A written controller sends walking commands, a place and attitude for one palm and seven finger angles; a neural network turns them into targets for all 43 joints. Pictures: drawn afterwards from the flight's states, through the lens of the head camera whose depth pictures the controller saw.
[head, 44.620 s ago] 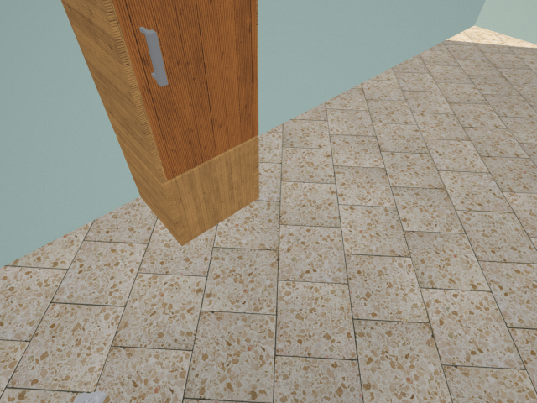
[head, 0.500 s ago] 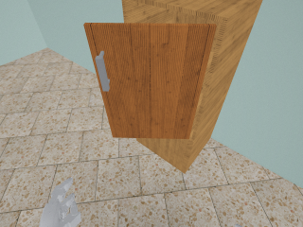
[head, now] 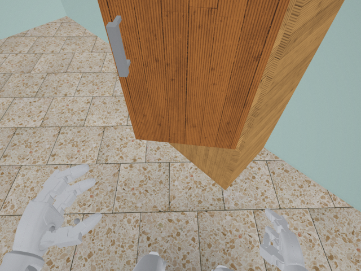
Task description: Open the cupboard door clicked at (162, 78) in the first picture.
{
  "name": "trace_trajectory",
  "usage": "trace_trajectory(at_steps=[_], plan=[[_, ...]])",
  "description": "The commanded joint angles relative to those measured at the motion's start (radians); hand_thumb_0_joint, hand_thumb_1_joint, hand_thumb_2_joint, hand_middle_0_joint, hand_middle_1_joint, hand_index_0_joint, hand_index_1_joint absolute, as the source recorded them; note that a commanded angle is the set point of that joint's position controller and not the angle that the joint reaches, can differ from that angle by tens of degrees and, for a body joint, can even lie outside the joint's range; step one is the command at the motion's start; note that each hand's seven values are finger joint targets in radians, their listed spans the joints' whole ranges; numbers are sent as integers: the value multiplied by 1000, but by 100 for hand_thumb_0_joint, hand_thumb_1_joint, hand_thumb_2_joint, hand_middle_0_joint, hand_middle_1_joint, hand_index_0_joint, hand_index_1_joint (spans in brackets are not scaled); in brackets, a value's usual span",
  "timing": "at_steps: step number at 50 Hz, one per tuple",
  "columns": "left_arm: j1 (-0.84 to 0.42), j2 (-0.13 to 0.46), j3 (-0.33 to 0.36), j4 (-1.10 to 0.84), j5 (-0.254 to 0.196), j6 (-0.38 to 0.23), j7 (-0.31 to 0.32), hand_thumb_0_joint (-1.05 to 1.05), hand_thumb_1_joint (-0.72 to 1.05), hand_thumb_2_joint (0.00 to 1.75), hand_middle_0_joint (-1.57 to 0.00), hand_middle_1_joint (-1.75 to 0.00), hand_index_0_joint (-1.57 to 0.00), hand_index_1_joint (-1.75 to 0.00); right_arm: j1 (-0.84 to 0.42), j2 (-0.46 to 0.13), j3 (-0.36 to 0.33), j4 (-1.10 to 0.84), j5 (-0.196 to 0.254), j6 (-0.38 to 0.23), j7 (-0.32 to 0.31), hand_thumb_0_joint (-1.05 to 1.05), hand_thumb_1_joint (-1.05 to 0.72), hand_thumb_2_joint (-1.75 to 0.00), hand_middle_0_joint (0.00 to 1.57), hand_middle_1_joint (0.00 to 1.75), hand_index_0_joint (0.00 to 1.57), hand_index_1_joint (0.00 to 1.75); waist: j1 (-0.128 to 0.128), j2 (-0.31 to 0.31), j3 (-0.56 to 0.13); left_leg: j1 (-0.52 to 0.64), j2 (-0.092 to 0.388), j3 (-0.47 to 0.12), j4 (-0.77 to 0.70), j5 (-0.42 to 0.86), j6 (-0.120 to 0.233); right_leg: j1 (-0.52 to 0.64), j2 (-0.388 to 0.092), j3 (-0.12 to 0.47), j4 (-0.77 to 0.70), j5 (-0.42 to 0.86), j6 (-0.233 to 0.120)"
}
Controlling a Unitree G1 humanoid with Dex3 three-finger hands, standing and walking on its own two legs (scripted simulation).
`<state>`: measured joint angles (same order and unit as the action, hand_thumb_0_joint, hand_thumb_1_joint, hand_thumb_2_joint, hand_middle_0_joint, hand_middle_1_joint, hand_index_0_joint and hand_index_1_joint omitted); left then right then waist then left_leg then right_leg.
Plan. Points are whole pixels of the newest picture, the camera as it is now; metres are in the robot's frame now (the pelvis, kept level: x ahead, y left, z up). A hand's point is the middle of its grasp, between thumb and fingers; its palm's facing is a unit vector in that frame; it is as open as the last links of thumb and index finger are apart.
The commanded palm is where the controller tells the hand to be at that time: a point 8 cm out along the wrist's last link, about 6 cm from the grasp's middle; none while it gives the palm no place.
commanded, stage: raise the hand with hooked fingers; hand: left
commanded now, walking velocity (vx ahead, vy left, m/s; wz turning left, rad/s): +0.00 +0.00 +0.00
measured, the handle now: (121, 47) +0.59 +0.21 +0.16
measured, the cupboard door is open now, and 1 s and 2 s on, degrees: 37 37 37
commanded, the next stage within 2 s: move the hooked fingers beside the handle in 1.42 s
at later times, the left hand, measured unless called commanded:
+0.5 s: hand (46, 177) +0.25 +0.27 +0.12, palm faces +0.00 -1.00 -0.05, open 13.1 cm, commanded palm +0.22 +0.32 +0.13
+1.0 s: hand (22, 127) +0.31 +0.31 +0.18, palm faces +0.02 -1.00 -0.03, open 14.0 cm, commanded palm +0.27 +0.35 +0.18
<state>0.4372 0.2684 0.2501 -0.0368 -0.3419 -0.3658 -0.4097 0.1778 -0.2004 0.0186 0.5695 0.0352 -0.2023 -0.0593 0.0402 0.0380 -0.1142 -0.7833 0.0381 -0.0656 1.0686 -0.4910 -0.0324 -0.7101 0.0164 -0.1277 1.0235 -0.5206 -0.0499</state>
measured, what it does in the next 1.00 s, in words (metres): rises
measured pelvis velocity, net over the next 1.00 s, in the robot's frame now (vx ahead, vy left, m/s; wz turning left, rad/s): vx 0.01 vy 0.03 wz -0.02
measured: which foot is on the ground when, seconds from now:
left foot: down 0.00-1.00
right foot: down 0.00-1.00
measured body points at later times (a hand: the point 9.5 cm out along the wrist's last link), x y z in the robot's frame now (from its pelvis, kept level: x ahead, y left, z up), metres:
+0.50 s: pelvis +0.00 +0.03 +0.04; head +0.02 +0.04 +0.48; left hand +0.24 +0.32 +0.13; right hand +0.17 -0.22 -0.03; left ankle +0.02 +0.14 -0.67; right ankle +0.00 -0.09 -0.67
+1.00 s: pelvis +0.01 +0.03 +0.05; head +0.02 +0.03 +0.50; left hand +0.30 +0.36 +0.18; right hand +0.17 -0.21 -0.02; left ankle +0.02 +0.14 -0.67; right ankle +0.00 -0.09 -0.67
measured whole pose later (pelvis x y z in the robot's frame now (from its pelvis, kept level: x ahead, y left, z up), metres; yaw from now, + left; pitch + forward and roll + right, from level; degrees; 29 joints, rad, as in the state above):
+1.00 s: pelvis +0.01 +0.03 +0.05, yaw -1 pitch +3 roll -2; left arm -0.12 0.47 0.44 0.34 -0.35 -0.04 -0.48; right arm 0.27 -0.27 0.07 0.59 0.06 -0.22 -0.11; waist 0.02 0.03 -0.05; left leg -0.41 0.01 0.00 0.70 -0.34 0.02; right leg -0.35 -0.01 -0.07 0.64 -0.35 0.00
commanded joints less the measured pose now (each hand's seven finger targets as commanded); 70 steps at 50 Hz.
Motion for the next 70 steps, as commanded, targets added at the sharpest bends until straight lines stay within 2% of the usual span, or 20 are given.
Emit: trace_trajectory(at_steps=[1, 4, 6, 9, 14, 16, 24, 26, 29, 32, 41, 46, 50, 51, 54, 56, 58, 59, 62, 70], plan=[[1, 181, 185, -161, -64, 19, -4, 0, 8, 55, -26, -82, -26, -82, -21, -145, -74, -167, 15, -60, -27, 0, -90, -90, 20, 30, 20, 30, -14, -57, -245, 149, -45, 35, -161, 350, 58, 287, -53, 184, -251, 508, 84], [-16, 177, 180, -166, -65, 7, 24, 0, 1, 52, -26, -87, -26, -87, -23, -143, -72, -161, 11, -74, -24, 0, -90, -90, 20, 30, 20, 30, -8, -58, -200, 187, -44, 29, -201, 368, 57, 271, -37, 150, -257, 500, 72], [-24, 160, 164, -152, -59, -8, 32, 0, -3, 50, -27, -90, -27, -90, -4, -148, -75, -153, 11, -82, -22, 0, -90, -90, 20, 30, 20, 30, -21, -64, -189, 207, -46, 37, -225, 353, 58, 246, -34, 134, -268, 462, 73], [-81, 183, 165, -102, -56, -9, 31, 0, -10, 47, -27, -94, -27, -94, 0, -169, -74, -150, 15, -88, -24, 0, -90, -90, 20, 30, 20, 30, -26, -65, -114, 202, -46, 39, -252, 300, 59, 208, -24, 126, -298, 328, 58], [-192, 237, 172, -153, -52, -3, 31, 0, -22, 42, -28, -102, -28, -102, 17, -188, -64, -156, 19, -104, -33, 0, -90, -90, 20, 30, 20, 30, -26, 29, -137, 284, -43, 39, -307, 279, 64, 212, -11, 99, -317, 253, 39], [-208, 244, 184, -138, -52, 5, 39, 0, -27, 40, -28, -105, -28, -105, 24, -188, -61, -154, 22, -107, -37, 0, -90, -90, 20, 30, 20, 30, -26, 18, -141, 302, -41, 40, -327, 265, 63, 221, -9, 93, -332, 236, 41], [-362, 287, 191, -85, -43, 98, 31, 0, -45, 32, -30, -117, -30, -117, 20, -201, -41, -152, 27, -107, -42, 0, -90, -90, 20, 30, 20, 30, -22, 83, -97, 384, -33, 17, -399, 292, 55, 255, 5, 57, -358, 284, 26], [-405, 293, 194, -51, -44, 129, 21, 0, -50, 30, -30, -120, -30, -120, 20, -201, -37, -152, 29, -103, -45, 0, -90, -90, 20, 30, 20, 30, -28, 48, -86, 394, -32, 13, -417, 276, 54, 255, 7, 53, -374, 275, 30], [-489, 325, 211, -10, -44, 168, 5, 0, -50, 30, -30, -120, -30, -120, 18, -205, -29, -148, 29, -97, -51, 0, -90, -90, 20, 30, 20, 30, -27, 44, -65, 409, -33, 8, -431, 279, 54, 275, 9, 55, -394, 281, 25], [-566, 345, 221, -14, -39, 182, -9, 0, -50, 30, -30, -120, -30, -120, 14, -200, -25, -149, 30, -95, -55, 0, -90, -90, 20, 30, 20, 30, -30, 60, -109, 457, -33, 4, -445, 306, 53, 290, 8, 53, -401, 304, 26], [-745, 425, 260, 76, -29, 233, -46, 0, -50, 30, -30, -120, -30, -120, 11, -204, -14, -140, 33, -81, -67, 0, -90, -90, 20, 30, 20, 30, -26, 85, -124, 522, -35, 0, -478, 348, 51, 328, 7, 58, -438, 340, 20], [-819, 470, 289, 155, -33, 258, -68, 0, -50, 30, -30, -120, -30, -120, 13, -211, -14, -134, 35, -74, -71, 0, -90, -90, 20, 30, 20, 30, -25, 52, -125, 528, -39, 6, -489, 371, 55, 360, 5, 64, -461, 373, 20], [-743, 421, 256, 198, -36, 278, -89, 0, -50, 30, -30, -120, -30, -120, 22, -212, -21, -146, 37, -69, -59, 0, -90, -90, 20, 30, 20, 30, -17, 30, -127, 527, -41, 17, -482, 425, 56, 374, 5, 60, -459, 433, 21], [-751, 427, 258, 175, -35, 274, -89, 0, -50, 30, -30, -120, -30, -120, 21, -214, -23, -148, 37, -68, -57, 0, -90, -90, 20, 30, 20, 30, -16, 54, -138, 533, -43, 19, -482, 432, 56, 375, 3, 63, -457, 440, 21], [-757, 455, 287, 155, -39, 264, -72, 0, -50, 30, -30, -120, -30, -120, 24, -214, -25, -149, 32, -63, -53, 0, -90, -90, 20, 30, 20, 30, -13, 29, -122, 523, -42, 20, -482, 425, 56, 385, 3, 66, -461, 437, 19], [-757, 460, 303, 143, -39, 254, -64, 0, -50, 30, -30, -120, -30, -120, 29, -213, -29, -149, 32, -60, -53, 0, -90, -90, 20, 30, 20, 30, -17, 30, -154, 534, -45, 31, -480, 427, 60, 384, 4, 71, -463, 449, 25], [-783, 465, 302, 99, -31, 235, -51, 0, -50, 30, -30, -120, -30, -120, 25, -208, -28, -148, 31, -61, -55, 0, -90, -90, 20, 30, 20, 30, -17, 87, -160, 553, -43, 30, -482, 444, 57, 385, 2, 71, -457, 454, 22], [-780, 483, 315, 106, -29, 233, -44, 0, -50, 30, -30, -120, -30, -120, 30, -208, -27, -143, 27, -59, -56, 0, -90, -90, 20, 30, 20, 30, -15, 63, -152, 545, -43, 33, -479, 441, 59, 397, 2, 77, -462, 461, 21], [-782, 455, 296, 107, -26, 225, -43, 0, -50, 30, -30, -120, -30, -120, 28, -205, -28, -139, 32, -59, -60, 0, -90, -90, 20, 30, 20, 30, -24, 82, -153, 552, -44, 38, -484, 429, 61, 387, 2, 78, -468, 455, 26], [-769, 441, 284, 191, -35, 247, -64, 0, -50, 30, -30, -120, -30, -120, 21, -207, -26, -130, 36, -52, -66, 0, -90, -90, 20, 30, 20, 30, -28, 15, -118, 519, -47, 52, -481, 396, 67, 393, -5, 94, -485, 464, 36]])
